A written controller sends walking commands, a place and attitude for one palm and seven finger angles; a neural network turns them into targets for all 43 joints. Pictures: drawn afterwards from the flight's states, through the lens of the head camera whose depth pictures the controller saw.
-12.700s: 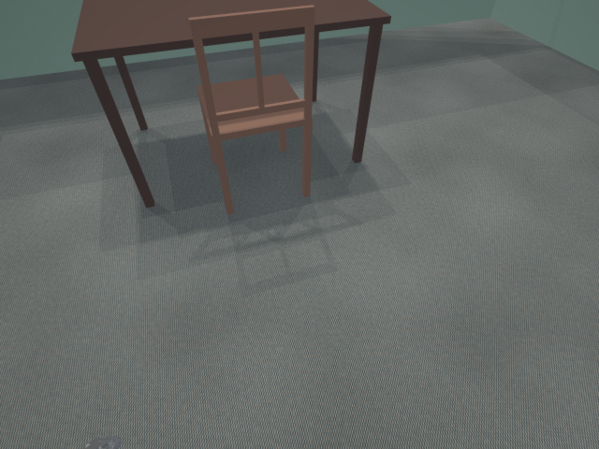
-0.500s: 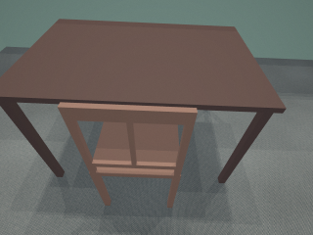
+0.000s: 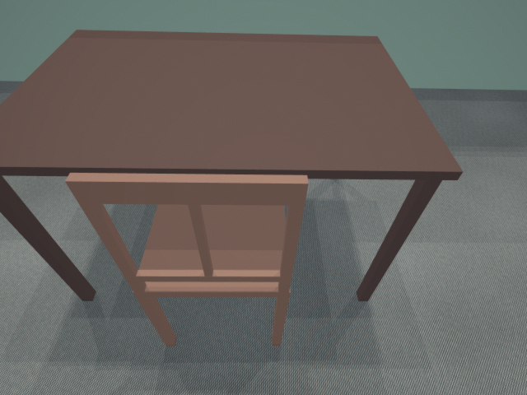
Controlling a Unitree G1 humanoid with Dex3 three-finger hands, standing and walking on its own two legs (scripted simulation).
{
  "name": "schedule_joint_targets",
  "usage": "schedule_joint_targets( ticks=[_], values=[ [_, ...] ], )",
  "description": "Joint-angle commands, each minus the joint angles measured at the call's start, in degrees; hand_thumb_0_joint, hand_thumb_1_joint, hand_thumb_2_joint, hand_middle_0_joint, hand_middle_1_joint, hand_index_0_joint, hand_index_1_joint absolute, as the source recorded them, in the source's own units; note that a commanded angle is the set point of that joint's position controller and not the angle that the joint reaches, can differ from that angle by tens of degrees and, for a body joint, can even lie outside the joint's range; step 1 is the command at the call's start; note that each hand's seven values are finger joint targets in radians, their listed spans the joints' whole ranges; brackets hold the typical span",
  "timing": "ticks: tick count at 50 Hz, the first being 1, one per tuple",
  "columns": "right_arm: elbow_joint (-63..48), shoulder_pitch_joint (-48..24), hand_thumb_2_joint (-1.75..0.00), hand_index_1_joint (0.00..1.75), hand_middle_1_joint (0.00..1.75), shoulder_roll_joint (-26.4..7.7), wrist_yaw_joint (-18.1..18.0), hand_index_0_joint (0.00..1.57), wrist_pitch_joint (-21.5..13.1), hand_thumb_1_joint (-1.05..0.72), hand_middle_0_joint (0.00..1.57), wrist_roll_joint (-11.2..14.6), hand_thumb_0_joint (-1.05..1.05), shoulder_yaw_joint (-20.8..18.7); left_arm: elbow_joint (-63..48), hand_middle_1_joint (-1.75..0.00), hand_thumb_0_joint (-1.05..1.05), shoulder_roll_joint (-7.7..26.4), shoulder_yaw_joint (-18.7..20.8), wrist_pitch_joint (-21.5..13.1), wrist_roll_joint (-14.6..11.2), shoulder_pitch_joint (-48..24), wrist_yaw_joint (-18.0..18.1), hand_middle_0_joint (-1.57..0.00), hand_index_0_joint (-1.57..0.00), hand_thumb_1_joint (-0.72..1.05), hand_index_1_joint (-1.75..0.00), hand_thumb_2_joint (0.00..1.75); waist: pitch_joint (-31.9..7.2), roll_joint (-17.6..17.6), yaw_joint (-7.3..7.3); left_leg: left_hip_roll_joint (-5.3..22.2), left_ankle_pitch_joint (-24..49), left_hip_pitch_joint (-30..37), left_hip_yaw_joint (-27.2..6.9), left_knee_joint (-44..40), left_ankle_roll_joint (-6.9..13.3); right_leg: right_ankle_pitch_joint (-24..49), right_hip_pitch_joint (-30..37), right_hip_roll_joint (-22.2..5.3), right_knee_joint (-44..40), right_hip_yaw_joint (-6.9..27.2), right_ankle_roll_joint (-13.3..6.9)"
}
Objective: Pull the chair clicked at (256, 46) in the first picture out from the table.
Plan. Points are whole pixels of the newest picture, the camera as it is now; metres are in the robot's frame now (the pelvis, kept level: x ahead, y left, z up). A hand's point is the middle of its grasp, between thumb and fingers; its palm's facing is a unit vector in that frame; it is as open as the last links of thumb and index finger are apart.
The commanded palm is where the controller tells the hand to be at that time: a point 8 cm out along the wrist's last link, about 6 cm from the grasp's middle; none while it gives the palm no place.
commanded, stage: shuffle to correct the standing spot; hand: left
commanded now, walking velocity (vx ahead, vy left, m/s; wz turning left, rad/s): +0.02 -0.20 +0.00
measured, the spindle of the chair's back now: (202, 242) +0.44 +0.15 -0.11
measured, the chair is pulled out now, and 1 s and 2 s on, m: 0.00 0.00 0.00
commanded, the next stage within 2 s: come to a stop and stand still in 0.06 s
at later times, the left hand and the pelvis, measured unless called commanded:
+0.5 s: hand out of the picture +0.00 +0.07 -0.18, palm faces +0.10 -0.98 -0.17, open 7.4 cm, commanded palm none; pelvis +0.01 -0.08 +0.00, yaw +1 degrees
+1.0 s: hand out of the picture -0.01 +0.05 -0.17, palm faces +0.06 -0.98 -0.19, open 7.4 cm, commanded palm none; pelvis +0.01 -0.11 +0.00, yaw +2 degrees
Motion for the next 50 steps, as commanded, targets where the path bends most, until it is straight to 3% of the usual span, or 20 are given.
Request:
schedule_joint_targets(
  ticks=[1, 4, 6, 9, 12, 19, 23, 25, 26, 27, 28, 29, 32, 33, 34, 35, 37, 39, 42, 50],
  values=[
    [-1.08, 3.84, -0.90, 0.30, 0.30, -9.96, -0.58, 0.20, 0.03, -0.90, 0.20, -0.14, 0.00, -2.21, -3.80, -0.30, 0.00, 2.68, 1.24, 0.20, 0.10, 3.95, -0.15, -0.20, -0.20, 0.90, -0.30, 0.90, 7.01, 7.48, 0.94, 18.54, 10.50, -6.52, -15.62, -7.62, 6.28, -0.67, -4.92, -1.91, 1.88, 1.41, 0.03],
    [-1.54, 4.18, -0.90, 0.30, 0.30, -8.56, -0.40, 0.20, 0.27, -0.90, 0.20, 0.07, 0.00, -2.20, -2.71, -0.30, 0.00, 4.13, 1.53, -0.75, 0.04, 7.23, 0.23, -0.20, -0.20, 0.90, -0.30, 0.90, 4.33, -2.42, 1.39, 10.65, 11.47, -10.32, -7.35, 2.17, 1.64, 17.17, 4.98, -3.63, -9.23, 5.79, -1.40],
    [-2.09, 3.23, -0.90, 0.30, 0.30, -5.93, -0.64, 0.20, 1.51, -0.90, 0.20, 0.38, 0.00, -1.81, -2.62, -0.30, 0.00, 6.74, 2.01, -0.81, -0.19, 8.73, 0.93, -0.20, -0.20, 0.90, -0.30, 0.90, 4.09, -13.08, 2.20, 2.80, -10.46, -15.27, 0.35, 17.23, -1.16, 31.00, 8.63, -10.59, -16.29, 12.60, -2.91],
    [-2.76, 1.11, -0.90, 0.30, 0.30, -6.66, -0.59, 0.20, 1.75, -0.90, 0.20, 0.31, 0.00, -2.05, -4.81, -0.30, 0.00, 6.13, 1.90, -0.64, -0.27, 5.38, 1.35, -0.20, -0.20, 0.90, -0.30, 0.90, 4.01, -2.98, 1.57, 4.19, -12.43, -19.20, -2.81, 32.10, -1.13, 37.54, 9.10, -11.10, -15.10, 11.70, -9.62],
    [-2.96, 0.63, -0.90, 0.30, 0.30, -4.61, -0.15, 0.20, 1.68, -0.90, 0.20, 0.44, 0.00, -1.31, -4.92, -0.30, 0.00, 5.31, 1.32, -2.49, -0.57, 4.09, 2.11, -0.20, -0.20, 0.90, -0.30, 0.90, 3.06, 3.05, 0.75, 4.34, -9.00, -18.51, -5.05, 31.75, -1.68, 39.58, 8.73, -11.88, -15.27, 12.52, -9.09],
    [-4.02, 0.75, -0.90, 0.30, 0.30, -4.95, -0.32, 0.20, 2.71, -0.90, 0.20, 1.57, 0.00, -0.59, -2.75, -0.30, 0.00, 6.78, 0.97, -3.56, -1.08, 4.12, 3.25, -0.20, -0.20, 0.90, -0.30, 0.90, 4.12, -1.83, 0.83, 2.45, -5.95, -15.99, -6.18, 16.94, -1.84, 52.37, 12.53, -11.26, -15.16, 12.38, 4.73],
    [-2.79, 10.32, -0.90, 0.30, 0.30, -6.51, -1.21, 0.20, 2.68, -0.90, 0.20, 1.79, 0.00, -1.98, -5.38, -0.30, 0.00, 9.19, 2.78, -2.28, -1.69, -3.36, 2.87, -0.20, -0.20, 0.90, -0.30, 0.90, 5.18, -6.04, -3.84, -1.10, -2.08, -2.40, -0.04, 4.69, 0.51, 63.85, 5.07, -7.04, -13.92, 5.22, 11.96],
    [-2.07, 15.94, -0.90, 0.30, 0.30, -7.81, -1.66, 0.20, 2.00, -0.90, 0.20, 1.21, 0.00, -2.39, -7.66, -0.30, 0.00, 9.27, 3.24, -1.76, -2.64, -7.42, 2.38, -0.20, -0.20, 0.90, -0.30, 0.90, 5.67, 3.66, -7.06, 4.49, 6.44, 6.77, -5.12, -5.33, 5.27, 48.47, -6.33, -2.07, 1.92, 2.21, 12.70],
    [-5.21, 10.47, -0.90, 0.30, 0.30, -8.45, -1.29, 0.20, 1.78, -0.90, 0.20, 0.52, 0.00, -2.01, -8.18, -0.30, 0.00, 6.44, 2.95, -0.73, -3.64, -5.70, 2.46, -0.20, -0.20, 0.90, -0.30, 0.90, 6.37, 20.86, -4.61, 17.40, 3.34, -4.97, -19.33, -12.55, 12.07, 1.31, -7.13, 2.70, 21.66, 2.67, 10.01],
    [-10.30, -3.55, -0.90, 0.30, 0.30, -8.20, -0.19, 0.20, 2.67, -0.90, 0.20, 0.60, 0.00, -1.70, -8.15, -0.30, 0.00, 6.56, 3.06, 0.65, -2.69, -1.37, 2.92, -0.20, -0.20, 0.90, -0.30, 0.90, 8.35, 23.97, 1.93, 21.28, -3.89, -28.79, -23.95, -14.96, 12.98, -15.77, 3.60, 0.96, 40.38, 10.16, 3.56],
    [-15.23, -15.53, -0.90, 0.30, 0.30, -8.89, 0.77, 0.20, 2.55, -0.90, 0.20, 0.12, 0.00, -1.39, -8.53, -0.30, 0.00, 7.08, 3.38, 1.54, -1.41, 4.14, 2.71, -0.20, -0.20, 0.90, -0.30, 0.90, 8.97, 17.94, 8.52, 19.74, -9.17, -42.10, -24.30, -15.24, 9.51, -14.38, 8.16, -0.49, 46.12, 12.75, -1.31],
    [-17.66, -20.24, -0.90, 0.30, 0.30, -10.32, 1.43, 0.20, 2.50, -0.90, 0.20, -0.87, 0.00, -1.43, -8.10, -0.30, 0.00, 5.47, 2.96, 1.42, -0.64, 8.55, 2.24, -0.20, -0.20, 0.90, -0.30, 0.90, 8.52, 12.72, 11.57, 16.16, -12.51, -41.89, -21.94, -15.71, 7.02, -12.36, 6.93, -0.80, 39.09, 8.74, -1.27],
    [-14.68, -10.16, -0.90, 0.30, 0.30, -11.61, 1.84, 0.20, 3.17, -0.90, 0.20, -0.95, 0.00, -2.22, -5.45, -0.30, 0.00, 2.54, 0.54, -0.79, -0.61, 11.74, 1.70, -0.20, -0.20, 0.90, -0.30, 0.90, 1.83, -1.46, 7.31, 8.59, -9.74, -16.80, -13.34, -1.68, 4.26, -7.00, 3.25, -1.65, -3.71, -0.72, 0.53],
    [-13.16, -5.34, -0.90, 0.30, 0.30, -9.76, 2.04, 0.20, 3.45, -0.90, 0.20, -0.07, 0.00, -2.47, -5.32, -0.30, 0.00, 3.88, 0.08, -1.51, -0.29, 10.25, 1.93, -0.20, -0.20, 0.90, -0.30, 0.90, 2.05, -7.44, 4.50, 3.69, -6.78, -13.00, -8.88, 7.91, 1.98, -1.05, 2.78, -2.97, -15.44, 2.00, 0.45],
    [-12.71, -1.16, -0.90, 0.30, 0.30, -6.98, 2.10, 0.20, 3.34, -0.90, 0.20, 0.69, 0.00, -2.41, -7.15, -0.30, 0.00, 7.20, -0.29, -2.02, 0.07, 4.86, 2.28, -0.20, -0.20, 0.90, -0.30, 0.90, 2.98, -12.71, 0.25, 0.15, -8.35, -14.91, -5.19, 14.86, -0.64, 0.70, 0.90, -11.81, -18.95, 15.00, -2.63],
    [-12.43, 0.41, -0.90, 0.30, 0.30, -6.97, 2.53, 0.20, 3.68, -0.90, 0.20, 0.22, 0.00, -2.43, -9.51, -0.30, 0.00, 11.21, 0.12, -1.93, -0.19, -1.25, 1.97, -0.20, -0.20, 0.90, -0.30, 0.90, 3.03, -9.25, -1.90, -0.05, -7.78, -10.38, -4.33, 17.36, -2.29, -0.48, -5.59, -17.85, -19.67, 19.05, -6.44],
    [-12.22, -4.19, -0.90, 0.30, 0.30, -7.07, 2.95, 0.20, 2.80, -0.90, 0.20, 0.11, 0.00, -2.08, -9.35, -0.30, 0.00, 11.57, 0.89, -2.99, -0.53, -3.81, 1.76, -0.20, -0.20, 0.90, -0.30, 0.90, 7.28, -12.05, -0.75, 2.05, -1.33, -9.26, -5.67, 13.90, -2.25, 15.34, -6.86, -14.12, -15.06, 18.12, -7.01],
    [-10.10, -2.07, -0.90, 0.30, 0.30, -7.90, 2.82, 0.20, 1.35, -0.90, 0.20, 0.54, 0.00, -1.62, -8.25, -0.30, 0.00, 9.90, 0.30, -3.29, -0.86, -3.26, 1.72, -0.20, -0.20, 0.90, -0.30, 0.90, 4.77, -8.18, -1.28, 3.45, 11.94, 0.10, -6.34, 2.69, -0.90, 27.82, -5.21, -8.68, -7.44, 10.84, -3.46],
    [-7.94, -2.29, -0.90, 0.30, 0.30, -9.35, 2.30, 0.20, 0.02, -0.90, 0.20, 1.01, 0.00, -1.38, -6.75, -0.30, 0.00, 8.42, -0.02, -2.98, -1.27, 0.57, 1.83, -0.20, -0.20, 0.90, -0.30, 0.90, 1.29, 4.40, 0.59, 7.84, 25.25, 2.52, -9.93, 1.64, 2.27, 17.67, -1.01, -3.86, -6.89, 6.53, 0.52],
    [-6.11, -5.08, -0.90, 0.30, 0.30, -8.48, 2.12, 0.20, 0.09, -0.90, 0.20, 1.22, 0.00, -0.56, -3.93, -0.30, 0.00, 7.61, -0.91, -3.46, -1.17, 2.20, 1.70, -0.20, -0.20, 0.90, -0.30, 0.90, 3.33, 2.47, 1.04, 7.40, 18.10, 3.12, -8.83, -1.72, 0.11, 16.27, 0.91, -4.84, -13.96, 7.27, 0.25]
  ],
)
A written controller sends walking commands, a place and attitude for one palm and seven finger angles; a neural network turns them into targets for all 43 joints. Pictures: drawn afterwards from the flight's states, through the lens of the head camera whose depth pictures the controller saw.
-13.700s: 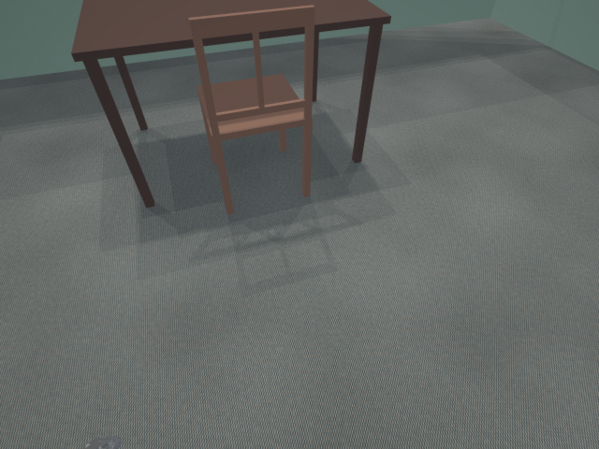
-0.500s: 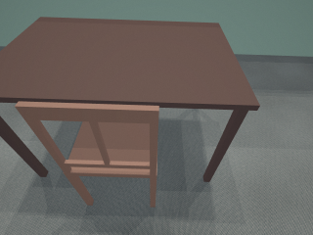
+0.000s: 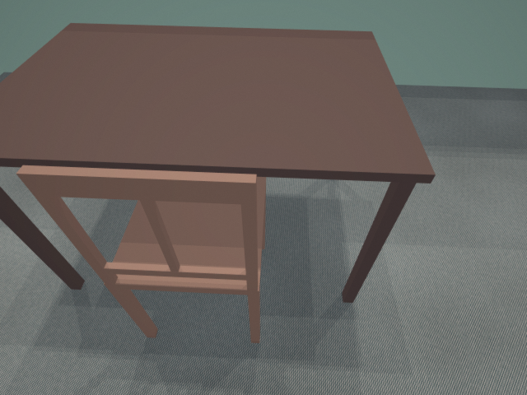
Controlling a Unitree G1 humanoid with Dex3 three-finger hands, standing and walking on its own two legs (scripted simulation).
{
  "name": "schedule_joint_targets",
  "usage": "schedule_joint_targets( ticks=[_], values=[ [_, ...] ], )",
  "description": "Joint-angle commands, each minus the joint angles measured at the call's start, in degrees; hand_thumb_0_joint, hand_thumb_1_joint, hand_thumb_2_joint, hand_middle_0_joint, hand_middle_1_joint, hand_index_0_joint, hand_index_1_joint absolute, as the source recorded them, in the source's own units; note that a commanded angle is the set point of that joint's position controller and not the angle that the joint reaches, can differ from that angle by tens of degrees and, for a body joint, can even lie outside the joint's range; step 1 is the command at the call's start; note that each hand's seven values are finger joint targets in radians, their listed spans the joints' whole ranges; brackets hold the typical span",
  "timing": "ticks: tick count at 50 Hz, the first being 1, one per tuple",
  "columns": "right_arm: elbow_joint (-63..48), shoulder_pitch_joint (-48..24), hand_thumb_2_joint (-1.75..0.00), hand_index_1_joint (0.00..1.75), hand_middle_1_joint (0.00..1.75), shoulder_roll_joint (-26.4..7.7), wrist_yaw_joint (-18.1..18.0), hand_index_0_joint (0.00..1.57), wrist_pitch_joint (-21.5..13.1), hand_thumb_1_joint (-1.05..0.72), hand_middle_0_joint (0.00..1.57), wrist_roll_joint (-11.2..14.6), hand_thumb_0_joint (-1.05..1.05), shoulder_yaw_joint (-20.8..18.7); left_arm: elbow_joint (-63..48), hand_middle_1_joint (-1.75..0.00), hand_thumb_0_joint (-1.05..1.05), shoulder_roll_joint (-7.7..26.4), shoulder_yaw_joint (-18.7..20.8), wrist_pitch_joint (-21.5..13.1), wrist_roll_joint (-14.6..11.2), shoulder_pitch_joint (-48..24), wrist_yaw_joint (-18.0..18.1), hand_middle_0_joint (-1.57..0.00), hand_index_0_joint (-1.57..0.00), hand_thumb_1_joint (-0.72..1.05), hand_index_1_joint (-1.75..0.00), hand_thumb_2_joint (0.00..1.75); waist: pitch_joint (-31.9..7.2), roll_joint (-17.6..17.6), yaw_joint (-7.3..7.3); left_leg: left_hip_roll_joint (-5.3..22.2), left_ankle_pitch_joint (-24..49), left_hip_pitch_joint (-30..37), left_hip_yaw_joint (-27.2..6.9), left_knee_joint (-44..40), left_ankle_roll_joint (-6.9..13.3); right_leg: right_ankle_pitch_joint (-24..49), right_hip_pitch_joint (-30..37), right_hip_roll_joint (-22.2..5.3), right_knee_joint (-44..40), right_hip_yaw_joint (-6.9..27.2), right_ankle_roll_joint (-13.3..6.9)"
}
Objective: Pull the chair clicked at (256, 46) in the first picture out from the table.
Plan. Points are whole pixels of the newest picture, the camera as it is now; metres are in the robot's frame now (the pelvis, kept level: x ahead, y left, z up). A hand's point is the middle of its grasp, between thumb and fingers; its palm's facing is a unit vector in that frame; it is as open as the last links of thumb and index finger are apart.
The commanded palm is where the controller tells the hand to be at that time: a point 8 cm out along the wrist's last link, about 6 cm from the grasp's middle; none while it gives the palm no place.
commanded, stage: come to a stop and stand still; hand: left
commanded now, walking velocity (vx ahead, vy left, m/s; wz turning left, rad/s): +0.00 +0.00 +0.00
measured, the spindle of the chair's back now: (162, 237) +0.43 +0.26 -0.11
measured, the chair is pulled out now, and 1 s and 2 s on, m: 0.00 0.00 0.00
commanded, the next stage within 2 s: look again from close up in 0.46 s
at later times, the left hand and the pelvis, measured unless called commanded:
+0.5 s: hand out of the picture -0.02 +0.15 -0.17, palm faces +0.03 -0.98 -0.19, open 7.4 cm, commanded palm none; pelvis +0.01 -0.01 +0.00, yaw +0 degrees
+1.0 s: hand out of the picture +0.03 +0.21 -0.18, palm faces +0.00 -0.97 -0.23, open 7.4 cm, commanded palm none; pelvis +0.00 +0.02 -0.01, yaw -1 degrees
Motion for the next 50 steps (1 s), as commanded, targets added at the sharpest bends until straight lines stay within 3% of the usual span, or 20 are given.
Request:
schedule_joint_targets(
  ticks=[1, 7, 14, 19, 27, 28, 29, 30, 31, 32, 33, 35, 38, 40, 44, 46, 50],
  values=[
    [-0.06, 3.25, -0.90, 0.30, 0.30, -4.37, -0.25, 0.20, -0.70, -0.90, 0.20, 0.28, 0.00, -0.42, -1.42, -0.30, 0.00, 6.43, 1.02, -0.90, -0.09, 4.04, 0.52, -0.20, -0.20, 0.90, -0.30, 0.90, 1.03, 0.68, -0.64, 5.30, 11.70, 7.96, -5.38, -4.25, 1.93, 17.40, -8.82, -5.75, -8.50, 4.45, 0.16],
    [1.16, 3.74, -0.90, 0.30, 0.30, -3.88, -0.39, 0.20, -0.58, -0.90, 0.20, 0.20, 0.00, -0.12, -0.20, -0.30, 0.00, 5.85, 0.89, -1.04, -0.16, 4.21, 0.43, -0.20, -0.20, 0.90, -0.30, 0.90, 3.06, 1.18, -0.52, 5.18, 9.23, 6.70, -5.29, -5.31, 1.49, 15.64, -8.80, -5.62, -10.53, 4.38, 0.06],
    [2.02, 5.58, -0.90, 0.30, 0.30, -3.81, -0.57, 0.20, -0.87, -0.90, 0.20, 0.19, 0.00, 0.02, 0.13, -0.30, 0.00, 5.37, 0.86, -1.38, -0.29, 4.86, 0.52, -0.20, -0.20, 0.90, -0.30, 0.90, 0.40, -0.55, -0.61, 5.51, 12.93, 7.87, -5.09, -4.68, 1.56, 21.40, -6.36, -5.73, -10.11, 4.07, 0.05],
    [2.86, 6.79, -0.90, 0.30, 0.30, -3.43, -0.69, 0.20, -0.89, -0.90, 0.20, 0.27, 0.00, 0.23, 0.47, -0.30, 0.00, 5.18, 0.84, -1.38, -0.39, 5.70, 0.60, -0.20, -0.20, 0.90, -0.30, 0.90, 0.89, -0.57, -0.50, 5.43, 13.13, 7.27, -4.87, -4.49, 1.58, 22.53, -5.80, -5.70, -10.13, 3.84, 0.07],
    [3.57, 7.73, -0.90, 0.30, 0.30, -2.41, -0.81, 0.20, -0.70, -0.90, 0.20, 0.31, 0.00, 0.16, 1.11, -0.30, 0.00, 4.38, 0.76, -1.36, -0.43, 6.85, 0.68, -0.20, -0.20, 0.90, -0.30, 0.90, 2.62, -0.81, -0.61, 5.25, 10.80, 6.28, -4.78, -4.42, 1.40, 20.17, -7.10, -5.45, -10.62, 4.08, 0.08],
    [-1.85, 0.88, -0.90, 0.30, 0.30, -4.54, 0.12, 0.20, -1.78, -0.90, 0.20, -0.20, 0.00, 0.51, 1.84, -0.30, 0.00, 6.18, 1.13, -3.68, 1.08, 8.08, 2.34, -0.20, -0.20, 0.90, -0.30, 0.90, 6.87, -1.57, 1.10, 4.03, 10.53, -2.61, -1.39, 10.42, -0.20, 48.65, -10.57, -9.38, -10.32, 9.15, 3.31],
    [-3.64, 4.73, -0.90, 0.30, 0.30, -1.20, 0.49, 0.20, -1.10, -0.90, 0.20, -0.36, 0.00, 0.28, -0.80, -0.30, 0.00, 8.59, 2.01, -3.88, 0.81, 6.09, 2.09, -0.20, -0.20, 0.90, -0.30, 0.90, 3.55, -3.18, -2.58, 2.50, -4.31, -4.59, -3.00, 9.98, 1.02, 50.51, -6.83, -11.28, -6.16, 8.01, 0.62],
    [-3.46, 5.95, -0.90, 0.30, 0.30, -1.87, 0.66, 0.20, -0.59, -0.90, 0.20, -0.74, 0.00, 0.00, -1.87, -0.30, 0.00, 9.46, 2.09, -3.72, 0.50, 3.69, 1.70, -0.20, -0.20, 0.90, -0.30, 0.90, 0.53, -4.11, -2.10, 2.67, -4.11, -4.28, -1.26, 9.13, 1.03, 44.92, -4.87, -11.15, -4.88, 7.39, -1.57],
    [-4.19, 7.23, -0.90, 0.30, 0.30, -2.23, 0.47, 0.20, -0.64, -0.90, 0.20, -0.58, 0.00, -0.20, -2.76, -0.30, 0.00, 7.92, 1.88, -3.55, 0.20, 2.91, 1.48, -0.20, -0.20, 0.90, -0.30, 0.90, -2.30, -5.31, -2.75, 2.17, -3.04, -2.51, -1.77, 8.76, 1.21, 35.30, -5.94, -9.88, -4.24, 6.74, -2.63],
    [-4.28, 7.08, -0.90, 0.30, 0.30, -2.58, 0.37, 0.20, -0.83, -0.90, 0.20, -0.59, 0.00, -0.30, -3.27, -0.30, 0.00, 6.92, 1.89, -3.41, 0.03, 2.28, 1.42, -0.20, -0.20, 0.90, -0.30, 0.90, -2.36, -3.95, -2.87, 2.47, 0.45, -1.26, -2.32, 7.33, 1.36, 30.07, -7.40, -8.56, -3.58, 6.55, -3.00],
    [-4.39, 7.72, -0.90, 0.30, 0.30, -3.03, 0.24, 0.20, -1.08, -0.90, 0.20, -0.58, 0.00, -0.31, -3.73, -0.30, 0.00, 6.45, 1.91, -3.19, 0.02, 2.31, 1.42, -0.20, -0.20, 0.90, -0.30, 0.90, -2.34, -2.44, -2.74, 3.22, 4.29, -0.47, -3.30, 5.81, 1.73, 26.94, -8.19, -7.04, -2.50, 5.95, -2.86],
    [-4.30, 7.25, -0.90, 0.30, 0.30, -4.09, -0.07, 0.20, -1.44, -0.90, 0.20, -0.58, 0.00, -0.36, -3.85, -0.30, 0.00, 6.33, 1.88, -2.46, 0.12, 3.93, 1.33, -0.20, -0.20, 0.90, -0.30, 0.90, -2.22, 3.99, -1.23, 4.38, 12.53, 0.56, -4.01, 5.83, 2.32, 26.17, -7.72, -5.00, -0.06, 4.56, -2.02],
    [-5.18, 5.71, -0.90, 0.30, 0.30, -5.12, -0.18, 0.20, -0.98, -0.90, 0.20, -0.41, 0.00, -0.52, -3.80, -0.30, 0.00, 6.62, 1.86, -1.37, 0.10, 3.36, 1.22, -0.20, -0.20, 0.90, -0.30, 0.90, 0.79, 0.25, -1.05, 5.03, 9.02, -1.88, -5.47, 4.17, 2.78, 14.28, -9.42, -3.59, -1.30, 4.11, -1.45],
    [-5.27, 4.98, -0.90, 0.30, 0.30, -5.51, -0.11, 0.20, -1.01, -0.90, 0.20, -0.56, 0.00, -0.43, -4.20, -0.30, 0.00, 6.62, 1.62, -0.97, 0.33, 3.17, 1.12, -0.20, -0.20, 0.90, -0.30, 0.90, 2.57, 0.87, -0.55, 4.84, 7.22, -2.54, -5.78, 2.84, 2.86, 11.03, -10.07, -3.40, -1.85, 4.38, -1.43],
    [-5.51, 3.78, -0.90, 0.30, 0.30, -6.83, 0.01, 0.20, -0.95, -0.90, 0.20, -0.60, 0.00, -0.58, -4.57, -0.30, 0.00, 7.66, 1.59, -0.42, 0.21, 2.14, 0.89, -0.20, -0.20, 0.90, -0.30, 0.90, 2.61, 2.15, -0.54, 5.31, 3.04, -2.38, -7.40, -0.37, 3.27, 4.94, -10.93, -2.79, -1.71, 3.66, -0.84],
    [-5.59, 3.11, -0.90, 0.30, 0.30, -7.49, 0.03, 0.20, -1.03, -0.90, 0.20, -0.67, 0.00, -0.64, -4.71, -0.30, 0.00, 8.00, 1.57, -0.25, 0.25, 2.04, 0.78, -0.20, -0.20, 0.90, -0.30, 0.90, 1.92, 3.22, -0.19, 5.82, 3.27, -1.87, -8.03, -1.45, 3.58, 4.45, -10.62, -2.63, -1.36, 3.22, -0.53],
    [-5.61, 2.22, -0.90, 0.30, 0.30, -7.97, 0.02, 0.20, -1.24, -0.90, 0.20, -0.43, 0.00, -0.63, -4.96, -0.30, 0.00, 9.03, 1.56, -0.47, 0.24, 1.53, 0.60, -0.20, -0.20, 0.90, -0.30, 0.90, -0.43, 0.60, -0.05, 5.93, 7.72, 0.38, -7.46, -1.14, 3.73, 8.22, -9.37, -3.32, -1.92, 3.45, 0.00]
  ],
)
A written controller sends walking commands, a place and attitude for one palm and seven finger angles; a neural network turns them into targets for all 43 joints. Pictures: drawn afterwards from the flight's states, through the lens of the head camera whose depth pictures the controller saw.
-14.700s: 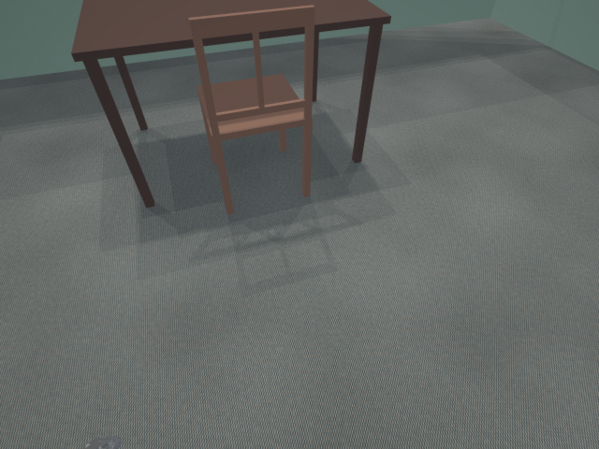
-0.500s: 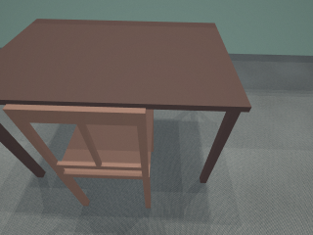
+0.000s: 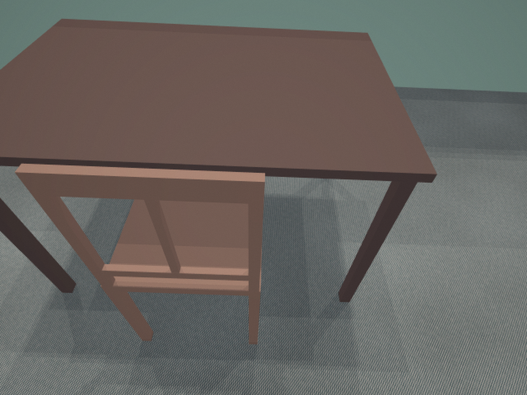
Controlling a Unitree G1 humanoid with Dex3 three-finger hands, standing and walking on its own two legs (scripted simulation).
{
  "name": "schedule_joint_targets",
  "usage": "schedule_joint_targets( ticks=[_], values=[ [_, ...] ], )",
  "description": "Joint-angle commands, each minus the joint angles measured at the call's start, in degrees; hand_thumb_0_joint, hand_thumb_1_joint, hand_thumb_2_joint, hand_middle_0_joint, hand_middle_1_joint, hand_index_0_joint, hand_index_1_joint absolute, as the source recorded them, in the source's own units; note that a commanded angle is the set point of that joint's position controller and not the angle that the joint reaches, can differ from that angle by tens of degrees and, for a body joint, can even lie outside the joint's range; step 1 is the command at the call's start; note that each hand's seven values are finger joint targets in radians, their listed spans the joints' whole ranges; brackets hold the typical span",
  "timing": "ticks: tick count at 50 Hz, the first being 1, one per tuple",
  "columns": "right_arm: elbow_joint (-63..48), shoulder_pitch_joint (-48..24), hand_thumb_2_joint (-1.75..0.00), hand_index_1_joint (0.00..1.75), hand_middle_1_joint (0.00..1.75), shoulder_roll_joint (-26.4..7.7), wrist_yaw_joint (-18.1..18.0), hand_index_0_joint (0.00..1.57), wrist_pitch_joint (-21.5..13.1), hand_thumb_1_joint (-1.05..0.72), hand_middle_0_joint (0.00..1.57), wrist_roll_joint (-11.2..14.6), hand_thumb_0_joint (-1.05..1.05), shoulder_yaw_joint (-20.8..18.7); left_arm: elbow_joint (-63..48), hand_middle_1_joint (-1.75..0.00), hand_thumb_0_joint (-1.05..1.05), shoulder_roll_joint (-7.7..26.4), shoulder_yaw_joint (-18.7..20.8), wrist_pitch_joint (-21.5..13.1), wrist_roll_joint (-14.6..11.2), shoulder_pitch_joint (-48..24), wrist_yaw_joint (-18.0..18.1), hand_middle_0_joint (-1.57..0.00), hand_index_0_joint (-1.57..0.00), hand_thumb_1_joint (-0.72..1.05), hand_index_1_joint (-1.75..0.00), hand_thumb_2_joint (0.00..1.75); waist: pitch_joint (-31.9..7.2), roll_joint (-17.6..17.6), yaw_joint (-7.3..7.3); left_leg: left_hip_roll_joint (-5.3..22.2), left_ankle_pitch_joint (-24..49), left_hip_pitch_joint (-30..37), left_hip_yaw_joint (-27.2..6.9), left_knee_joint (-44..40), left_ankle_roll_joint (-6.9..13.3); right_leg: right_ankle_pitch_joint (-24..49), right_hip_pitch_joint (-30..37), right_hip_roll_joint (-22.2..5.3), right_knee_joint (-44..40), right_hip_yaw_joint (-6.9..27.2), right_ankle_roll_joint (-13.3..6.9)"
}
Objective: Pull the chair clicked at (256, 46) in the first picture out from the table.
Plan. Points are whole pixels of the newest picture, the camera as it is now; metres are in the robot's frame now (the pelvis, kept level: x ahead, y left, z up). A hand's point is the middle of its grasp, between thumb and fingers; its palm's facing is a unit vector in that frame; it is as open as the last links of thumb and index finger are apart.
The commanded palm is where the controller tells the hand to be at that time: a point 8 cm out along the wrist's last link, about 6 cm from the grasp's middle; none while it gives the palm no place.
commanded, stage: look again from close up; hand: left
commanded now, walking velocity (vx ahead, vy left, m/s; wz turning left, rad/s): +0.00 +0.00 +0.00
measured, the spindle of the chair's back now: (165, 238) +0.43 +0.24 -0.10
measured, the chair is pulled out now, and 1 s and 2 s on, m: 0.00 0.00 0.00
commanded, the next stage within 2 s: raise the hand toward the chair's back in 0.32 s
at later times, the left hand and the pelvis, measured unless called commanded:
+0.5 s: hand out of the picture +0.07 +0.21 -0.13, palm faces +0.14 -0.96 -0.24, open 7.4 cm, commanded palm +0.10 +0.25 -0.06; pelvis +0.00 +0.01 +0.01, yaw +0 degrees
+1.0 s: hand (140, 387) +0.14 +0.19 -0.05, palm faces +0.09 -0.99 -0.07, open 10.6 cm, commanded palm +0.13 +0.25 -0.05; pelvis -0.04 -0.02 -0.10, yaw +2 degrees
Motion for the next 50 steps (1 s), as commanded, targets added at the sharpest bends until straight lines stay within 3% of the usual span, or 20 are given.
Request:
schedule_joint_targets(
  ticks=[1, 20, 21, 22, 23, 24, 25, 26, 27, 28, 29, 30, 31, 32, 34, 35, 36, 40, 45, 50],
  values=[
    [-2.38, 0.68, -0.90, 0.30, 0.30, -8.08, -0.44, 0.20, -1.24, -0.90, 0.20, 0.39, 0.00, -1.46, -1.95, -0.30, 0.00, 6.00, 0.92, -0.55, -0.15, 4.75, 0.22, -0.20, -0.20, 0.90, -0.30, 0.90, 0.18, 0.62, 0.64, 6.29, 12.97, 5.67, -7.17, -7.62, 1.44, 11.40, -6.30, -3.30, -5.73, 2.81, -1.58],
    [0.68, -1.97, -0.90, 0.30, 0.30, -9.69, -0.46, 0.20, -1.51, -0.90, 0.20, 0.85, 0.00, -1.31, 0.45, -0.30, 0.00, 8.34, 0.89, -0.77, -0.20, 3.82, -0.22, -0.20, -0.20, 0.90, -0.30, 0.90, -0.60, 0.03, 0.54, 6.25, 15.56, 9.04, -6.26, -9.76, 1.21, 15.52, -5.07, -4.85, -8.26, 3.38, -0.86],
    [-2.71, -1.52, -0.90, 0.30, 0.30, -9.56, -0.24, 0.20, -1.65, -0.90, 0.20, 0.88, 0.00, -1.39, 1.25, -0.30, 0.00, 5.34, 0.48, -1.80, 0.65, 6.31, 1.96, -0.20, -0.20, 0.90, -0.30, 0.90, -0.28, 3.99, -0.29, 7.37, 31.32, 10.52, -5.44, 0.76, 0.01, 28.28, -8.13, -5.91, -7.79, 5.27, -0.48],
    [-20.18, 4.71, -0.90, 0.30, 0.30, -16.82, -1.99, 0.20, -9.65, -0.90, 0.20, 3.51, 0.00, -4.36, -88.17, -0.30, 0.00, 22.86, 13.25, -12.68, -9.81, -33.56, 3.11, -0.20, -0.20, 0.88, -0.30, 0.89, -30.82, 13.12, -5.87, 2.70, 37.86, 27.37, -7.34, -5.59, -1.41, 31.27, -8.31, -1.11, 0.17, -4.94, -1.49],
    [-17.76, -0.84, -0.90, 0.30, 0.30, -10.75, -4.35, 0.20, -15.82, -0.90, 0.20, 3.24, 0.00, -1.32, -74.51, -0.29, 0.00, 15.50, 9.80, -10.01, -5.61, -5.88, 5.26, -0.20, -0.20, 0.85, -0.29, 0.88, -28.21, 22.00, -0.37, 7.34, 42.72, 36.15, -10.49, -10.72, -1.58, 11.46, -15.72, 0.91, 10.12, -5.22, -1.74],
    [-14.47, 0.17, -0.90, 0.30, 0.30, -7.29, -4.07, 0.20, -16.92, -0.90, 0.20, 4.22, 0.00, -1.03, -54.87, -0.29, 0.00, -5.25, -3.17, -2.88, -7.44, 13.33, 5.31, -0.19, -0.19, 0.83, -0.29, 0.87, -16.49, 16.92, -3.48, 5.54, 36.29, 25.93, -9.10, -12.82, -1.90, 4.54, -19.95, 0.68, 13.95, -4.95, -0.82],
    [-15.40, 1.84, -0.90, 0.30, 0.30, -8.99, -3.20, 0.20, -16.63, -0.90, 0.20, 4.02, 0.00, -3.19, -55.64, -0.29, 0.00, -6.53, -2.01, -1.59, -8.89, 11.35, 4.74, -0.19, -0.19, 0.81, -0.29, 0.86, -10.26, 8.59, -2.40, 5.01, 29.53, 16.49, -8.47, -11.38, -2.56, 3.76, -20.55, 0.01, 14.32, -5.19, -0.65],
    [-19.18, -0.69, -0.90, 0.30, 0.30, -11.38, -2.71, 0.20, -16.22, -0.90, 0.20, 3.31, 0.00, -4.03, -61.77, -0.28, 0.00, 0.69, 2.58, -4.93, -9.14, -0.66, 4.11, -0.19, -0.19, 0.78, -0.28, 0.85, -3.99, 1.52, -3.74, 4.57, 16.75, 6.88, -8.00, -7.62, -1.99, 1.00, -22.29, -0.22, 9.27, -6.12, -0.93],
    [-21.32, -1.85, -0.90, 0.30, 0.30, -11.48, -2.88, 0.20, -15.76, -0.90, 0.20, 2.47, 0.00, -4.50, -57.48, -0.28, 0.00, 4.24, 8.14, -8.08, -9.62, 1.02, 2.53, -0.19, -0.19, 0.76, -0.28, 0.84, -1.77, -4.57, -3.08, 2.76, 3.95, -0.18, -7.09, -3.54, -1.69, -0.47, -24.17, 0.40, 3.97, -6.96, -1.28],
    [-22.93, -3.05, -0.90, 0.30, 0.30, -11.82, -3.03, 0.20, -15.17, -0.90, 0.20, 2.00, 0.00, -4.33, -50.65, -0.27, 0.00, 4.28, 11.09, -11.82, -10.52, 5.91, 0.33, -0.18, -0.18, 0.74, -0.27, 0.83, -0.85, -8.82, -1.96, 1.07, -2.93, -7.88, -6.05, 0.59, -1.71, -2.00, -26.37, 0.52, 2.04, -7.13, -1.27],
    [-24.87, -4.37, -0.90, 0.30, 0.30, -11.44, -2.84, 0.20, -15.07, -0.90, 0.20, 1.47, 0.00, -3.97, -47.28, -0.27, 0.00, 2.65, 11.60, -16.36, -11.74, 9.96, -2.50, -0.18, -0.18, 0.71, -0.27, 0.82, -3.30, -9.61, -0.85, 0.19, -3.79, -12.60, -5.40, 4.74, -1.50, -3.26, -28.83, 0.69, 4.95, -6.59, -1.38],
    [-25.86, -5.17, -0.90, 0.30, 0.30, -11.08, -2.09, 0.20, -14.69, -0.90, 0.20, 1.61, 0.00, -4.35, -42.06, -0.27, 0.00, 4.14, 15.09, -20.28, -12.35, 16.55, -5.69, -0.18, -0.18, 0.69, -0.27, 0.81, -4.41, -5.50, 2.01, -0.41, -2.47, -16.35, -4.14, 8.44, -1.87, -1.99, -29.74, 0.47, 7.79, -5.13, -2.14],
    [-27.14, -6.20, -0.90, 0.30, 0.30, -10.64, -1.43, 0.20, -14.42, -0.90, 0.20, 1.31, 0.00, -4.55, -42.45, -0.26, 0.00, 2.80, 14.11, -25.14, -14.03, 17.24, -9.39, -0.18, -0.18, 0.67, -0.26, 0.80, -5.59, -10.96, 2.58, -0.32, -3.33, -21.24, -3.63, 12.33, -2.20, -3.94, -32.53, 0.44, 11.14, -4.23, -1.97],
    [-29.03, -7.90, -0.90, 0.30, 0.30, -10.84, -0.77, 0.20, -14.62, -0.90, 0.20, 1.23, 0.00, -4.86, -43.88, -0.26, 0.00, 0.79, 11.03, -30.01, -14.76, 15.52, -13.46, -0.17, -0.17, 0.64, -0.26, 0.79, -5.73, -12.43, 2.32, -0.49, -4.99, -25.90, -3.07, 15.86, -2.19, -6.07, -35.41, 0.32, 13.73, -2.34, -1.68],
    [-32.00, -8.78, -0.90, 0.30, 0.30, -10.80, 0.36, 0.20, -15.09, -0.90, 0.20, 1.99, 0.00, -5.54, -43.68, -0.25, 0.00, 4.54, 13.31, -36.86, -15.54, 14.53, -20.23, -0.17, -0.17, 0.60, -0.25, 0.77, -9.17, -6.82, 2.39, -0.76, -7.41, -31.80, -2.81, 21.49, -2.18, -9.16, -37.53, -0.50, 17.21, 1.58, -1.83],
    [-33.09, -8.59, -0.90, 0.30, 0.30, -10.92, 0.65, 0.20, -14.81, -0.90, 0.20, 2.65, 0.00, -5.72, -42.76, -0.25, 0.00, 7.94, 16.54, -36.68, -15.90, 15.04, -21.75, -0.17, -0.17, 0.57, -0.25, 0.76, -10.11, -2.30, 3.39, -0.78, -7.94, -33.09, -2.17, 22.95, -2.07, -10.51, -37.12, -0.95, 17.34, 3.95, -2.00],
    [-36.03, -9.82, -0.90, 0.30, 0.30, -11.48, 0.59, 0.20, -14.56, -0.90, 0.20, 3.06, 0.00, -5.42, -47.90, -0.25, 0.00, 8.29, 15.79, -35.40, -17.18, 13.15, -22.96, -0.16, -0.16, 0.55, -0.25, 0.75, -11.58, 0.51, 3.31, -1.13, -10.34, -33.43, -1.57, 23.08, -1.67, -14.81, -36.95, -1.14, 17.11, 4.62, -1.93],
    [-39.42, -7.52, -0.90, 0.30, 0.30, -10.67, -1.58, 0.20, -14.42, -0.90, 0.20, 3.71, 0.00, -4.69, -64.13, -0.23, 0.00, 11.14, 17.43, -31.18, -20.04, 4.41, -20.34, -0.16, -0.16, 0.46, -0.23, 0.71, -16.35, 2.15, 0.74, -0.37, -14.51, -33.25, -2.72, 25.99, -0.30, -24.24, -39.18, -0.69, 15.39, 7.53, -0.63],
    [-36.10, -3.51, -0.90, 0.30, 0.30, -10.31, -3.31, 0.20, -15.58, -0.90, 0.20, 2.26, 0.00, -3.47, -74.74, -0.21, 0.00, 10.88, 12.52, -35.16, -17.30, -3.57, -16.57, -0.14, -0.14, 0.34, -0.21, 0.66, -16.00, 4.75, -3.86, 1.13, -10.06, -32.56, -4.96, 29.44, 0.66, -14.84, -43.36, 0.70, 18.58, 5.54, -0.97],
    [-33.45, -3.47, -0.90, 0.30, 0.30, -10.73, -3.62, 0.20, -15.68, -0.90, 0.20, 2.70, 0.00, -3.46, -64.58, -0.19, 0.00, 10.95, 13.87, -30.72, -18.10, 2.53, -21.46, -0.13, -0.13, 0.22, -0.19, 0.61, -19.34, 3.54, -2.33, 1.28, -4.33, -33.63, -5.68, 30.87, 0.72, -3.07, -38.94, 0.26, 20.33, 5.53, 0.13]
  ],
)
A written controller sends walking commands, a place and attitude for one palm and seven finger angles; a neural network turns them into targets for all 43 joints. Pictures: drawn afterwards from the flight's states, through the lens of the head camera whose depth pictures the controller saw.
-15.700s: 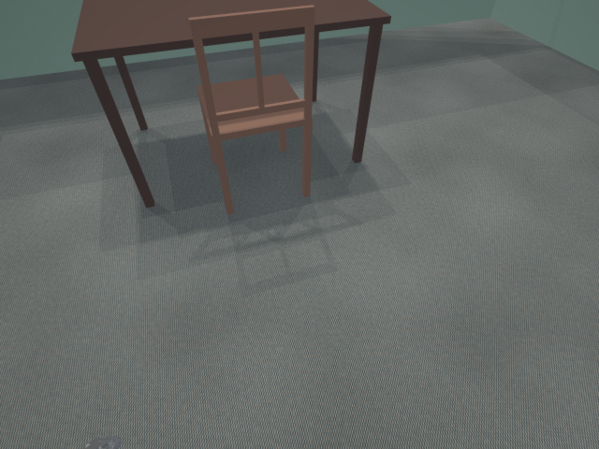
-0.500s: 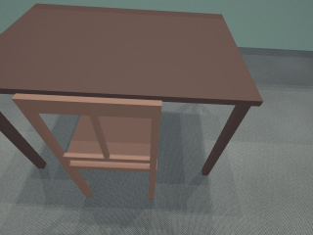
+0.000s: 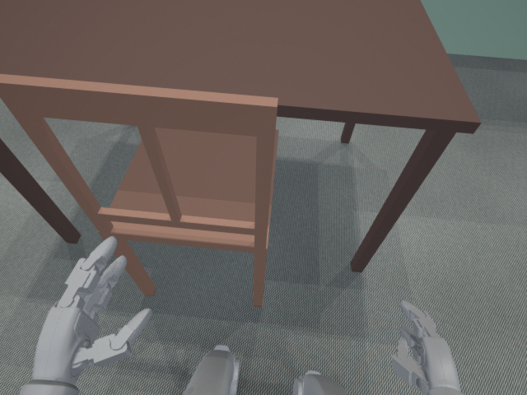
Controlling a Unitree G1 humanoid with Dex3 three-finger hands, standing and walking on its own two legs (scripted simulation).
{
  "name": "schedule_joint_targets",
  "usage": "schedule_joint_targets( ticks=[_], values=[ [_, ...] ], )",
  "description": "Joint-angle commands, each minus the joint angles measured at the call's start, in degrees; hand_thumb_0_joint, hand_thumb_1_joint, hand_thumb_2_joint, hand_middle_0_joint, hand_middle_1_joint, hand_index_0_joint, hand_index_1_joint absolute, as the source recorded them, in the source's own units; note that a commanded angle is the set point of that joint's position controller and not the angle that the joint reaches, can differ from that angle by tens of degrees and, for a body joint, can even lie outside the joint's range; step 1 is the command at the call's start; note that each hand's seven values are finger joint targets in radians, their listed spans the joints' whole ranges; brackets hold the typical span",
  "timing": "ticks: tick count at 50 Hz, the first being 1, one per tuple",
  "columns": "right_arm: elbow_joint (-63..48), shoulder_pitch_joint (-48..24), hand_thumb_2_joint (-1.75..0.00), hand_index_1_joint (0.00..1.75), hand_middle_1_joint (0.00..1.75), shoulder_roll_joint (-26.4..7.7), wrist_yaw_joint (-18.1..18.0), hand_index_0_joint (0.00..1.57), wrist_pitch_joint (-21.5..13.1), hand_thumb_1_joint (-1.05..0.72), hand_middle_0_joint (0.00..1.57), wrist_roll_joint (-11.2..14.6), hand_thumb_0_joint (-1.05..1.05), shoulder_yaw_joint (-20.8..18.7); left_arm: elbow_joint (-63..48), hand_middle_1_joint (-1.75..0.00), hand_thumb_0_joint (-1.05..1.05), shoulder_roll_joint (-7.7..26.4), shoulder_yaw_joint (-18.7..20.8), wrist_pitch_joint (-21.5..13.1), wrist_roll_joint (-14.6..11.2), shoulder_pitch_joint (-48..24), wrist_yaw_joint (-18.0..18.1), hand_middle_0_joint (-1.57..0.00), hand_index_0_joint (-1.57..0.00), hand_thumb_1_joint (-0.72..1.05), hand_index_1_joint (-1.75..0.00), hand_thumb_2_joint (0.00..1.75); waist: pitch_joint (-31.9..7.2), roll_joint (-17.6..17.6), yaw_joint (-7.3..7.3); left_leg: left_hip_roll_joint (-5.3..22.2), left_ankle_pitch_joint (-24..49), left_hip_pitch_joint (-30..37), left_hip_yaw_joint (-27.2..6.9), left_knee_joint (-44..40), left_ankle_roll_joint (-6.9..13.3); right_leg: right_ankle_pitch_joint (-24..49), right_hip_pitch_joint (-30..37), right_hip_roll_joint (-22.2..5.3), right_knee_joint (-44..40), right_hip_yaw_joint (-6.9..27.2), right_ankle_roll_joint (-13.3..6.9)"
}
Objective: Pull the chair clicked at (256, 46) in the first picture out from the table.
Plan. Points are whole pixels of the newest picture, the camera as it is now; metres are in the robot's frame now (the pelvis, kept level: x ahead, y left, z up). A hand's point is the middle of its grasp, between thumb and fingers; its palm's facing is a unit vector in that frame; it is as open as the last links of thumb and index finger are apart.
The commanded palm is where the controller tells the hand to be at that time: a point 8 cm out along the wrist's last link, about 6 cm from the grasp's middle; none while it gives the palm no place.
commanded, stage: raise the hand toward the chair's back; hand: left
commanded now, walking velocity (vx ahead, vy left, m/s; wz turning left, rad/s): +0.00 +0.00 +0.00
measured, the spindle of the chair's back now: (163, 178) +0.48 +0.24 +0.00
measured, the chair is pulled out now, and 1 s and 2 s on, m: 0.00 0.00 0.00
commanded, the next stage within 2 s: aim the fingers beside a spindle in 1.52 s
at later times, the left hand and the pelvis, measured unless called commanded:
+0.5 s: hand (115, 291) +0.24 +0.22 +0.05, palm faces -0.01 -1.00 -0.05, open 14.9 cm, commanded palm +0.22 +0.28 +0.06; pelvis +0.02 +0.03 +0.01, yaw -2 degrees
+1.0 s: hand (101, 269) +0.26 +0.25 +0.07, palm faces -0.01 -1.00 -0.06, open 16.9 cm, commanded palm +0.24 +0.30 +0.07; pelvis +0.02 +0.05 +0.02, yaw -1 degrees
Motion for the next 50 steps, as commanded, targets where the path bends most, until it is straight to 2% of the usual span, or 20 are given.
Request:
schedule_joint_targets(
  ticks=[1, 4, 5, 6, 8, 9, 10, 13, 15, 19, 21, 23, 25, 31, 35, 39, 45, 47, 48, 50],
  values=[
    [-6.19, -1.04, -0.90, 0.30, 0.30, -6.86, -0.88, 0.20, -2.39, -0.90, 0.20, 0.93, 0.00, -2.58, -8.57, -0.19, 0.00, 9.30, 5.06, 0.94, -1.93, -6.42, -3.70, -0.13, -0.13, 0.20, -0.19, 0.60, -10.77, 0.75, -2.77, -0.51, 8.36, 6.78, 0.25, -7.03, 2.60, 9.39, 7.26, -2.94, -18.57, 15.91, 6.06],
    [-6.60, -1.86, -0.90, 0.30, 0.30, -6.06, -0.72, 0.20, -1.40, -0.90, 0.20, 1.19, 0.00, -2.92, -9.99, -0.18, 0.00, 8.79, 7.65, 4.63, -3.27, -2.96, -3.74, -0.12, -0.12, 0.13, -0.18, 0.57, -15.17, 0.76, -0.80, -0.58, 13.36, 9.99, 0.27, -9.27, 2.49, 18.72, 12.44, -3.27, -17.60, 14.44, 6.74],
    [-6.66, -2.27, -0.90, 0.30, 0.30, -5.64, -0.57, 0.20, -0.91, -0.90, 0.20, 1.05, 0.00, -2.98, -8.04, -0.18, 0.00, 8.84, 8.82, 5.73, -3.59, -1.13, -3.38, -0.12, -0.12, 0.11, -0.18, 0.56, -15.06, -1.05, -0.31, -0.56, 14.46, 10.07, -0.02, -9.60, 2.34, 21.22, 13.47, -3.03, -17.10, 14.07, 7.05],
    [-6.87, -2.09, -0.90, 0.30, 0.30, -5.29, -0.40, 0.20, -0.59, -0.90, 0.20, 1.02, 0.00, -3.00, -9.09, -0.17, 0.00, 7.75, 8.43, 5.82, -3.67, -0.80, -2.91, -0.12, -0.12, 0.08, -0.17, 0.55, -14.97, -2.12, -0.50, -0.60, 15.16, 9.96, 0.00, -9.84, 2.34, 23.51, 14.02, -3.25, -17.01, 13.86, 7.41],
    [-6.58, -2.01, -0.90, 0.30, 0.30, -5.05, -0.05, 0.20, -0.42, -0.90, 0.20, 0.68, 0.00, -3.25, -11.18, -0.16, 0.00, 7.54, 8.37, 4.51, -3.23, -0.49, -1.47, -0.11, -0.11, 0.04, -0.16, 0.53, -15.13, -0.54, -0.33, -0.58, 16.85, 11.66, -0.02, -10.93, 2.18, 25.55, 13.13, -2.77, -15.68, 11.84, 6.75],
    [-6.37, -2.07, -0.90, 0.30, 0.30, -4.92, 0.13, 0.20, -0.39, -0.90, 0.20, 0.55, 0.00, -3.42, -11.36, -0.16, 0.00, 6.71, 7.56, 3.66, -2.97, -0.17, -0.79, -0.11, -0.11, 0.01, -0.16, 0.52, -14.10, -1.22, -0.69, -0.47, 16.76, 12.54, -0.07, -11.49, 2.15, 24.63, 11.50, -2.34, -15.47, 10.63, 6.43],
    [-6.52, -2.43, -0.90, 0.30, 0.30, -5.14, 0.26, 0.20, -0.27, -0.90, 0.20, 0.39, 0.00, -3.30, -10.72, -0.16, 0.00, 7.14, 7.38, 3.08, -2.60, -0.13, -0.56, -0.11, -0.11, -0.01, -0.16, 0.51, -12.72, -0.20, -0.44, -0.57, 17.10, 12.76, -0.11, -11.59, 2.15, 23.98, 10.32, -1.91, -14.98, 10.09, 5.90],
    [-6.37, -1.78, -0.90, 0.30, 0.30, -5.60, 0.56, 0.20, -0.15, -0.90, 0.20, 0.23, 0.00, -3.48, -10.12, -0.15, 0.00, 5.91, 5.55, 0.92, -1.87, -0.69, 0.18, -0.10, -0.10, -0.08, -0.15, 0.48, -11.25, -0.90, -1.78, -0.48, 15.01, 12.82, -0.11, -11.97, 2.21, 19.44, 6.95, -1.45, -14.75, 8.63, 5.36],
    [-6.66, -1.67, -0.90, 0.30, 0.30, -6.38, 0.48, 0.20, 0.08, -0.90, 0.20, 0.16, 0.00, -3.34, -9.03, -0.14, 0.00, 6.75, 5.45, 0.40, -1.83, -2.14, -0.06, -0.10, -0.10, -0.13, -0.14, 0.46, -9.49, -0.56, -1.88, -0.44, 13.63, 12.53, -0.32, -12.01, 2.27, 15.76, 4.76, -0.82, -14.36, 7.86, 4.52],
    [-7.75, -1.00, -0.90, 0.30, 0.30, -7.04, 0.49, 0.20, -0.24, -0.90, 0.20, 0.20, 0.00, -3.24, -13.86, -0.12, 0.00, 6.88, 4.48, -0.88, -1.77, -2.99, 0.63, -0.09, -0.09, -0.22, -0.12, 0.42, -13.54, 3.10, -1.73, -0.26, 13.29, 16.75, -0.63, -13.68, 2.24, 13.46, 3.63, -0.67, -14.11, 6.24, 4.04],
    [-8.06, -1.03, -0.90, 0.30, 0.30, -7.14, 0.54, 0.20, -0.10, -0.90, 0.20, 0.16, 0.00, -3.17, -15.72, -0.12, 0.00, 7.37, 4.48, -0.80, -1.52, -3.10, 1.46, -0.08, -0.08, -0.27, -0.12, 0.40, -14.37, 4.55, -1.36, -0.10, 14.43, 18.73, -1.05, -14.35, 2.02, 13.84, 3.17, -0.50, -13.60, 5.53, 3.74],
    [-8.14, -0.83, -0.90, 0.30, 0.30, -7.24, 0.63, 0.20, 0.31, -0.90, 0.20, 0.13, 0.00, -3.00, -15.73, -0.11, 0.00, 6.97, 3.66, -0.28, -0.91, -3.18, 2.42, -0.08, -0.08, -0.31, -0.11, 0.38, -13.52, 4.84, -1.73, 0.11, 14.84, 19.62, -1.62, -15.11, 1.80, 13.72, 2.42, -0.43, -13.53, 4.76, 3.66],
    [-8.27, -0.73, -0.90, 0.30, 0.30, -7.57, 0.55, 0.20, 1.00, -0.90, 0.20, 0.09, 0.00, -2.89, -14.01, -0.10, 0.00, 7.40, 3.96, 0.76, -0.57, -4.05, 2.91, -0.07, -0.07, -0.36, -0.10, 0.36, -12.10, 2.58, -2.27, 0.25, 12.60, 18.42, -2.17, -15.51, 1.88, 12.15, 1.72, -0.09, -13.94, 4.56, 3.79],
    [-9.99, -0.35, -0.90, 0.30, 0.30, -8.11, 0.58, 0.20, 2.17, -0.90, 0.20, 0.33, 0.00, -2.02, -13.57, -0.08, 0.00, 7.78, 3.32, 3.01, -0.21, -6.63, 2.52, -0.06, -0.06, -0.50, -0.08, 0.30, -10.69, 4.09, -2.25, 0.15, 8.81, 19.18, -2.98, -17.90, 1.45, 9.94, 2.02, -0.12, -14.88, 4.01, 3.54],
    [-10.17, 0.02, -0.90, 0.30, 0.30, -8.27, 0.57, 0.20, 2.41, -0.90, 0.20, 0.20, 0.00, -1.59, -13.35, -0.08, 0.00, 9.15, 4.26, 3.84, -0.18, -8.16, 2.69, -0.06, -0.06, -0.50, -0.08, 0.30, -10.87, 4.98, -2.20, 0.21, 9.12, 20.20, -3.45, -18.33, 1.29, 10.36, 2.30, 0.08, -15.12, 3.95, 3.38],
    [-10.19, 0.02, -0.90, 0.30, 0.30, -8.39, 0.72, 0.20, 2.29, -0.90, 0.20, 0.21, 0.00, -1.38, -13.28, -0.08, 0.00, 8.67, 4.19, 3.73, -0.64, -9.73, 2.47, -0.06, -0.06, -0.50, -0.08, 0.30, -10.42, 4.79, -2.44, 0.19, 8.51, 20.47, -3.61, -18.86, 1.05, 10.02, 2.27, -0.10, -15.61, 3.78, 3.46],
    [-10.01, 0.76, -0.90, 0.30, 0.30, -8.90, 0.67, 0.20, 2.36, -0.90, 0.20, 0.37, 0.00, -1.31, -11.42, -0.08, 0.00, 9.89, 5.05, 4.47, -0.56, -11.49, 1.90, -0.06, -0.06, -0.50, -0.08, 0.30, -10.43, 4.03, -2.49, 0.36, 8.78, 20.98, -4.04, -19.64, 1.01, 10.33, 2.95, 0.08, -15.94, 3.74, 3.40],
    [-9.76, 0.90, -0.90, 0.30, 0.30, -8.98, 0.60, 0.20, 2.19, -0.90, 0.20, 0.42, 0.00, -1.48, -12.05, -0.08, 0.00, 10.23, 5.50, 4.36, -0.77, -12.22, 1.72, -0.06, -0.06, -0.50, -0.08, 0.30, -12.02, 4.49, -2.48, 0.35, 9.91, 22.14, -3.68, -19.48, 0.97, 10.82, 3.18, -0.12, -16.20, 3.93, 3.54],
    [-9.67, 0.94, -0.90, 0.30, 0.30, -9.01, 0.60, 0.20, 2.11, -0.90, 0.20, 0.42, 0.00, -1.40, -12.33, -0.08, 0.00, 10.34, 5.46, 4.25, -0.85, -12.61, 1.75, -0.06, -0.06, -0.50, -0.08, 0.30, -11.99, 5.33, -2.47, 0.31, 10.24, 22.36, -3.66, -19.62, 0.88, 11.00, 3.30, -0.16, -16.30, 3.95, 3.49],
    [-9.41, 1.00, -0.90, 0.30, 0.30, -9.02, 0.52, 0.20, 2.15, -0.90, 0.20, 0.49, 0.00, -1.40, -10.78, -0.08, 0.00, 11.19, 6.38, 4.60, -0.99, -13.03, 1.67, -0.06, -0.06, -0.50, -0.08, 0.30, -10.60, 4.26, -2.37, 0.16, 10.12, 21.41, -3.44, -19.76, 1.05, 11.17, 4.10, -0.02, -16.76, 4.05, 3.38]
  ],
)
